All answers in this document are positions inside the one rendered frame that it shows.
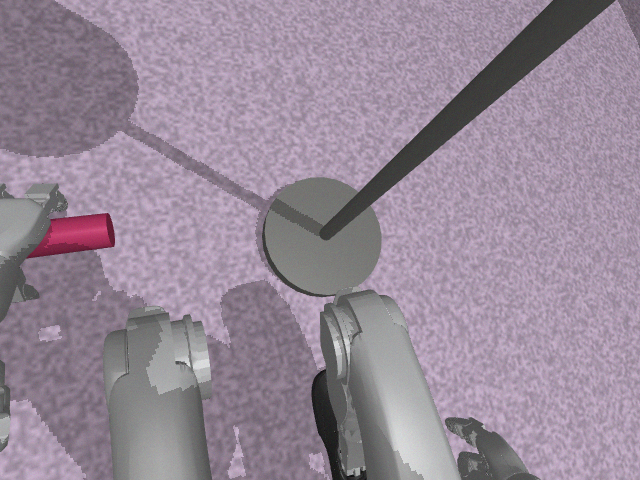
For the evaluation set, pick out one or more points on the right robot hand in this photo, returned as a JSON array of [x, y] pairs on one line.
[[496, 459]]

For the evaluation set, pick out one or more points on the can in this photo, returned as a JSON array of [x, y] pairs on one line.
[[74, 234]]

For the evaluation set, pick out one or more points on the right robot foot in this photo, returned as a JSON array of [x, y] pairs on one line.
[[327, 427]]

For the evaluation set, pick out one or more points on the left robot arm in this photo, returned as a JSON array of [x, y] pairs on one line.
[[9, 276]]

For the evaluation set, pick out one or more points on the floor lamp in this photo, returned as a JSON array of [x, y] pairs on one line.
[[321, 235]]

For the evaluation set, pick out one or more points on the left robot hand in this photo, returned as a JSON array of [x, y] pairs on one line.
[[24, 223]]

